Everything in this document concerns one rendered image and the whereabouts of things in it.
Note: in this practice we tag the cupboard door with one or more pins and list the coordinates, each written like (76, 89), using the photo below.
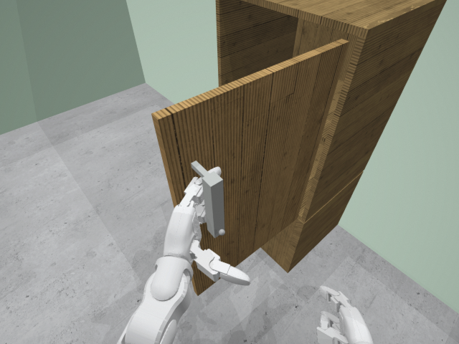
(263, 131)

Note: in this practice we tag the left robot hand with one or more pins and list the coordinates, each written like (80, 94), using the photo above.
(184, 226)

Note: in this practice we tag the robot left forearm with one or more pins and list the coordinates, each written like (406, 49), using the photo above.
(166, 297)

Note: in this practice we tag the right robot hand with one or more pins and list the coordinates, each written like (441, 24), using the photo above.
(350, 328)

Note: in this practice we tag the handle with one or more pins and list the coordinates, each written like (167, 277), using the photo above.
(213, 198)

